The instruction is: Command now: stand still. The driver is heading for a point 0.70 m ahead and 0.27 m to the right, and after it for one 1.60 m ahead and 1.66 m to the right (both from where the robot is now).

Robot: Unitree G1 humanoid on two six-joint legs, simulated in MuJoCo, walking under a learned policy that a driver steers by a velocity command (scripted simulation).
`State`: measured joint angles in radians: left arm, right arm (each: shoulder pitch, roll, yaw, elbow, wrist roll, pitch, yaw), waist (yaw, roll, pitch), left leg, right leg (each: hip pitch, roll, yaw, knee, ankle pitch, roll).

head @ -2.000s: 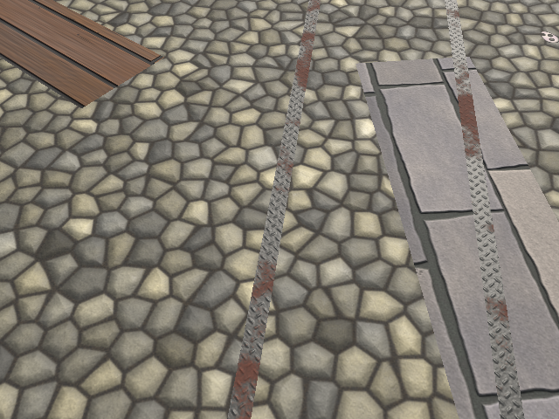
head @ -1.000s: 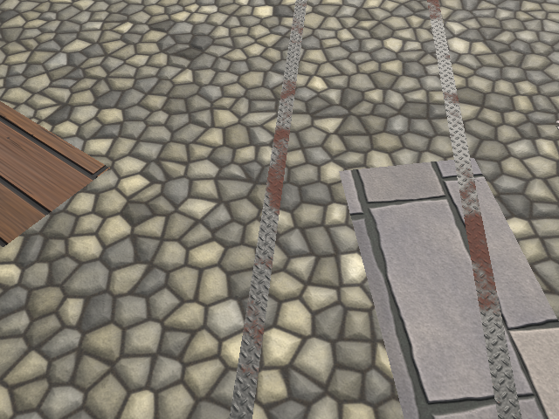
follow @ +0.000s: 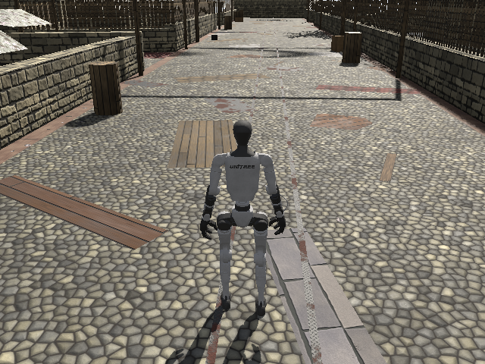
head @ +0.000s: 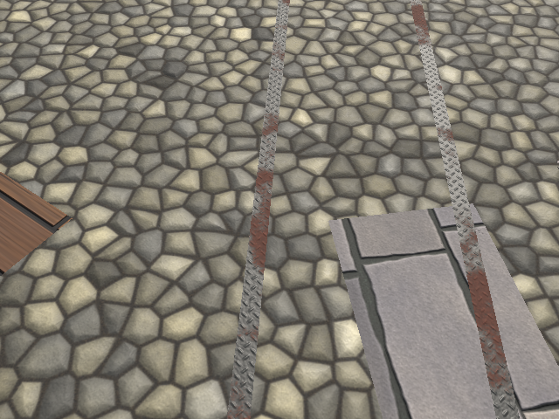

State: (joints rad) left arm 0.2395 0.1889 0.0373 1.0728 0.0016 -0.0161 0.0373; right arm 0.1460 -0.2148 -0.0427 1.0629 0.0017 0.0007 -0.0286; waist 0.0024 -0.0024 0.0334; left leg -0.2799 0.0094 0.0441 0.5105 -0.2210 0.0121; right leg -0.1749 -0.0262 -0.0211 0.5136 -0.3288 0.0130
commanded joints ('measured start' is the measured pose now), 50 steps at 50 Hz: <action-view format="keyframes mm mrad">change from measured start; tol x16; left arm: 1 59 102 17 -14 0 -2 4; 37 253 169 43 12 -34 -62 -3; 50 -4 66 38 -128 -49 -79 -50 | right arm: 1 9 -98 -16 -23 1 -3 -5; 38 -39 -30 -12 -42 31 -100 30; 43 498 -268 -91 102 29 -119 41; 50 291 -44 6 31 -13 -106 32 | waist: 1 0 0 -42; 39 3 -183 138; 41 -100 -135 87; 43 -199 309 -40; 50 -29 79 54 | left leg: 1 117 42 -42 -43 247 41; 26 102 38 -45 -79 117 31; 31 -42 31 -67 -65 -503 79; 38 -274 -3 22 229 -197 82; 41 75 -20 17 14 -139 114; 44 532 375 -745 -283 12 308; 50 311 218 -133 -318 298 132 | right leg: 1 -71 -29 20 -88 234 -26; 26 -90 -15 5 -125 107 -20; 29 -140 3 0 -107 -285 -64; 38 -12 -294 453 -291 -377 -255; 41 -164 -194 256 -125 -38 -168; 42 -331 -74 88 150 199 -92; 43 -567 62 -46 557 94 -19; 45 -749 -1 125 841 -135 -74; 50 -663 -75 95 670 137 -100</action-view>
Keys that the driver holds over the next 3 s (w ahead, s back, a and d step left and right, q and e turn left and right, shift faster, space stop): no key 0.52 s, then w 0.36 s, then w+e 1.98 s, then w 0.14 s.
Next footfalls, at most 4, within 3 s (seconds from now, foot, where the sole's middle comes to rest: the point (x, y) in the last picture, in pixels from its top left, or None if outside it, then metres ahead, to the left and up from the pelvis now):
1.28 right None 0.45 -0.12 -0.77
1.78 left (302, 314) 0.78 -0.03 -0.77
2.30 right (443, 294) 0.84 -0.41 -0.77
2.76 left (453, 205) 1.17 -0.51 -0.77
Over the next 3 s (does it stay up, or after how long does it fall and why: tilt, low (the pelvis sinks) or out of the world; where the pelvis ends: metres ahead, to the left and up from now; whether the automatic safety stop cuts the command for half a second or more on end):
stays up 1.05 -0.52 0.01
